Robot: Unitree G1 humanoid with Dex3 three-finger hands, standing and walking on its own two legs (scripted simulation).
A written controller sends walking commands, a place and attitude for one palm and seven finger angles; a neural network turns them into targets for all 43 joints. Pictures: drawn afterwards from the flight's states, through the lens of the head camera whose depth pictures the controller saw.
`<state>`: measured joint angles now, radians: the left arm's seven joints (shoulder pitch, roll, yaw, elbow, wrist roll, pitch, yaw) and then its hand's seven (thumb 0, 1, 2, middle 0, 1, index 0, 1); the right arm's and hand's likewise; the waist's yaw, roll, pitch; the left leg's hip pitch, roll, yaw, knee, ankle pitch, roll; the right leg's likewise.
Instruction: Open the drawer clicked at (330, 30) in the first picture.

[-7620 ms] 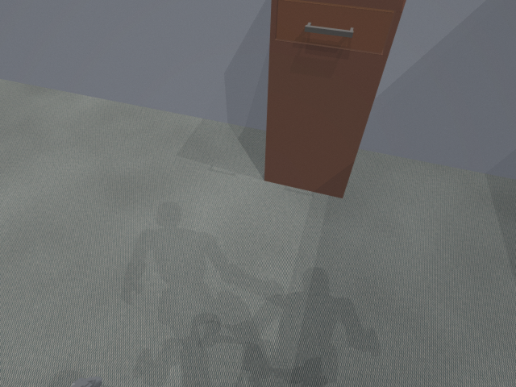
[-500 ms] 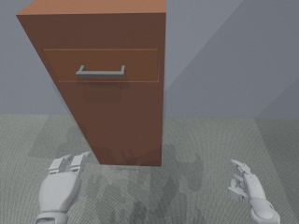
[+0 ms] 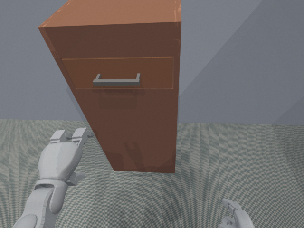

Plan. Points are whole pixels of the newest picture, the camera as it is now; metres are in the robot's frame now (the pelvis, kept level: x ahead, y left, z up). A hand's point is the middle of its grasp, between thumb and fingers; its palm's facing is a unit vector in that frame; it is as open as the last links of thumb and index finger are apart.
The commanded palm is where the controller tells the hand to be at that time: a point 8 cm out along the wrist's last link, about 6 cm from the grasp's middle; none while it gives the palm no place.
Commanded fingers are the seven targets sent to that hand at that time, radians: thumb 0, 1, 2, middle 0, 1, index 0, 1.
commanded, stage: raise the hand with hooked fingers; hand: left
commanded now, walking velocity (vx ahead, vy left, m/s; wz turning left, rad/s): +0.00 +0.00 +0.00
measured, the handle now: (117, 79) +0.56 +0.20 +0.08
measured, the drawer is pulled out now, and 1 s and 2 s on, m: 0.00 0.00 0.00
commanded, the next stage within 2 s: move the hooked fingers above the handle in 1.02 s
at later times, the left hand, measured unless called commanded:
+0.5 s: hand (56, 121) +0.30 +0.26 +0.16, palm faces +0.13 -0.04 -0.99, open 13.7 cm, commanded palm +0.26 +0.26 +0.22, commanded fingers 0.00 -0.50 0.30 -0.30 -1.20 -0.30 -1.20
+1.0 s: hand (59, 114) +0.30 +0.24 +0.19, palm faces +0.13 -0.04 -0.99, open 13.8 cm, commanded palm +0.26 +0.25 +0.24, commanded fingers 0.00 -0.50 0.30 -0.30 -1.20 -0.30 -1.20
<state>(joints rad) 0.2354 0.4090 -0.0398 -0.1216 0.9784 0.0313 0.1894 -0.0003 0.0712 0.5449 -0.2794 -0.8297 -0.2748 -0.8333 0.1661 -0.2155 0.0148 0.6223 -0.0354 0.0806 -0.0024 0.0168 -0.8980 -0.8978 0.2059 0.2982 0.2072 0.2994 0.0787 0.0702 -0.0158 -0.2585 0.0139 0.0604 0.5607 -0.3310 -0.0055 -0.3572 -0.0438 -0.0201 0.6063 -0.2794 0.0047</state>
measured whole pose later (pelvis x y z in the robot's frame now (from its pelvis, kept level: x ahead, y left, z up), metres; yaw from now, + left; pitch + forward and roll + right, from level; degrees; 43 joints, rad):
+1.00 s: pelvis -0.01 +0.00 +0.01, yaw +2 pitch -2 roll +1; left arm -0.20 0.58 0.01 -0.08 0.82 -0.01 -0.12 0.00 -0.49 0.30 -0.32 -1.20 -0.32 -1.20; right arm 0.14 -0.29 0.00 0.64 0.02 0.09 0.01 0.02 -0.90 -0.90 0.20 0.30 0.20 0.30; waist 0.09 0.10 0.03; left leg -0.13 0.00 0.03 0.38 -0.22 0.00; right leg -0.21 -0.05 -0.05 0.42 -0.18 0.01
